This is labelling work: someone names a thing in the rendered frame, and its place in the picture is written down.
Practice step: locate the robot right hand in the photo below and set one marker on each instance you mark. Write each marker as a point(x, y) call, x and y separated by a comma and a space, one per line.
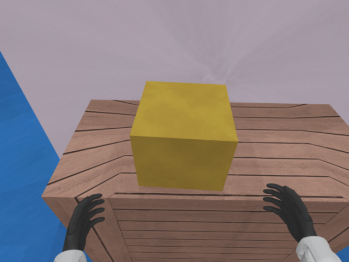
point(293, 211)

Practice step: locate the carton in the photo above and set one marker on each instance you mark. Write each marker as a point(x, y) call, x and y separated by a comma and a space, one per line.
point(183, 136)

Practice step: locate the robot left hand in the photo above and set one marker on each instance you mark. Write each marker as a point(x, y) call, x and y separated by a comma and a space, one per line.
point(79, 225)

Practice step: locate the robot right forearm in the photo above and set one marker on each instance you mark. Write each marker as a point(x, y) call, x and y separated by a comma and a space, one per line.
point(315, 249)

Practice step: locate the pedestal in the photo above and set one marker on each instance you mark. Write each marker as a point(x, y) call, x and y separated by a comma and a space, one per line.
point(302, 146)

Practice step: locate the robot left forearm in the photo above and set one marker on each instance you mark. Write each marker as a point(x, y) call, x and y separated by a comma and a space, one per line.
point(72, 255)

